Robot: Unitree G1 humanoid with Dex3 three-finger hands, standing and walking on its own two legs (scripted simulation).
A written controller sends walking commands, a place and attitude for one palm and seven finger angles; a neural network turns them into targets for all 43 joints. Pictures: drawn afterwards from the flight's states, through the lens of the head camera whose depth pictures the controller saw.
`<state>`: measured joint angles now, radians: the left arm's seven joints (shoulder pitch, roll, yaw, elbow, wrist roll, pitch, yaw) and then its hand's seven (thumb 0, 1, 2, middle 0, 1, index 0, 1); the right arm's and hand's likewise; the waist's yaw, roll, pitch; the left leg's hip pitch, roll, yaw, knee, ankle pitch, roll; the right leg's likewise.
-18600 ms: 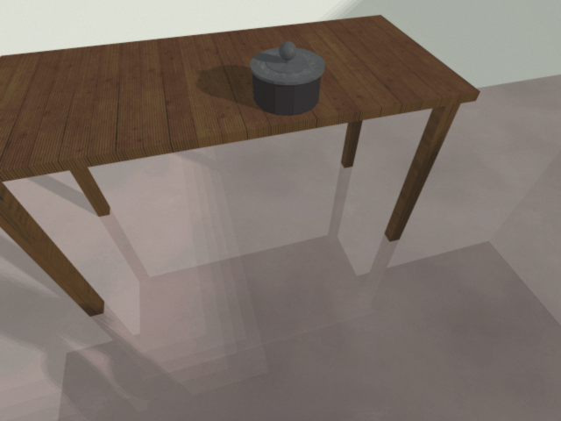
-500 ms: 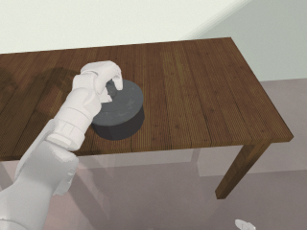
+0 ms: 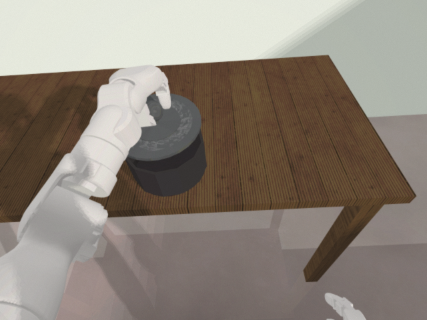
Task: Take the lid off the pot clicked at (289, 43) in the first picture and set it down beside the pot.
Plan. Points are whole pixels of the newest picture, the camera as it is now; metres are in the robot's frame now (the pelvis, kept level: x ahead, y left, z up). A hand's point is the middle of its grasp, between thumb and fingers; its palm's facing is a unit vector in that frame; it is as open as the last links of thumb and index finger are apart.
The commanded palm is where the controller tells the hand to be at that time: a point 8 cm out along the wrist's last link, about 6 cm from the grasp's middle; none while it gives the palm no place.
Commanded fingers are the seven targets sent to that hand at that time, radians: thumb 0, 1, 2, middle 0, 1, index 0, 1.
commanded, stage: lift the lid straight up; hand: left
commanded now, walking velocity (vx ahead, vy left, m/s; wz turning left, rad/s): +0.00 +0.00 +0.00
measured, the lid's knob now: (152, 111) +0.49 +0.12 +0.14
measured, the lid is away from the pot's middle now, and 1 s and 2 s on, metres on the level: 0.01 0.02 0.08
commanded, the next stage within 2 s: move the lid sideways beside the pot in 1.28 s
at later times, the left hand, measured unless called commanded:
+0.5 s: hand (142, 91) +0.46 +0.12 +0.21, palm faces -0.27 -0.05 -0.96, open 7.5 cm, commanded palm +0.45 +0.12 +0.28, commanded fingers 0.00 0.65 0.95 -0.95 -1.06 -0.90 -1.06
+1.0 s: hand (132, 66) +0.46 +0.12 +0.26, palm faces -0.17 -0.06 -0.98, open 7.5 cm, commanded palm +0.44 +0.12 +0.32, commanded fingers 0.00 0.65 0.95 -0.95 -1.06 -0.90 -1.06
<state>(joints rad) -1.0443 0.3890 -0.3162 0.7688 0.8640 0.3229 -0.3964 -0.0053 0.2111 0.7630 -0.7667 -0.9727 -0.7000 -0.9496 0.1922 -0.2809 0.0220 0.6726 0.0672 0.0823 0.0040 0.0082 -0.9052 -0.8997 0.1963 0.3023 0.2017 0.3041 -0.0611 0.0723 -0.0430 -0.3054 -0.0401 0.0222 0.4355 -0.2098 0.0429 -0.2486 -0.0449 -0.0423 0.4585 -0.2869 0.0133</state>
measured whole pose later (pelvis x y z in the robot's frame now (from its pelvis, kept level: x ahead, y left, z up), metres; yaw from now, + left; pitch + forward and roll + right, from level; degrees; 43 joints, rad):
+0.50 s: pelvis -0.01 +0.00 +0.00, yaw +0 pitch +4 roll +0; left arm -1.18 0.41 -0.33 0.83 0.88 0.33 -0.47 -0.01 0.21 0.76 -0.77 -0.97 -0.70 -0.95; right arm 0.22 -0.28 0.03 0.68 0.06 0.05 -0.01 0.01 -0.90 -0.90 0.20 0.30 0.20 0.30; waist -0.07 0.07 -0.03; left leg -0.31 -0.04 0.02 0.42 -0.19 0.04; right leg -0.25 -0.05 -0.05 0.45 -0.27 0.01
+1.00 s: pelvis -0.01 +0.00 +0.00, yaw +0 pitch +4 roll +1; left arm -1.28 0.42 -0.32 0.84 0.89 0.36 -0.50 -0.02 0.21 0.77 -0.78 -0.97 -0.70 -0.95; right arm 0.19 -0.28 0.04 0.68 0.07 0.03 0.00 0.01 -0.90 -0.90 0.20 0.30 0.20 0.30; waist -0.05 0.07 -0.05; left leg -0.30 -0.05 0.02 0.41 -0.18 0.05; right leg -0.25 -0.05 -0.04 0.45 -0.27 0.01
